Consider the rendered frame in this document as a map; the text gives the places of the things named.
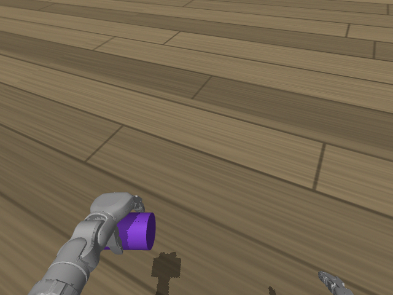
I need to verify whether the left robot arm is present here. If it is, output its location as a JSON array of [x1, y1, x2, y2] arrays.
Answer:
[[28, 211, 115, 295]]

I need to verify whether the right robot hand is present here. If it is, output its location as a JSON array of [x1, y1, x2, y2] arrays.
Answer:
[[318, 271, 353, 295]]

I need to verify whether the can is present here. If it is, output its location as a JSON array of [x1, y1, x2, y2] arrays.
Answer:
[[104, 213, 156, 250]]

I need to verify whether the left robot hand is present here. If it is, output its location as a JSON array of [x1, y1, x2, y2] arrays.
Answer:
[[90, 192, 145, 254]]

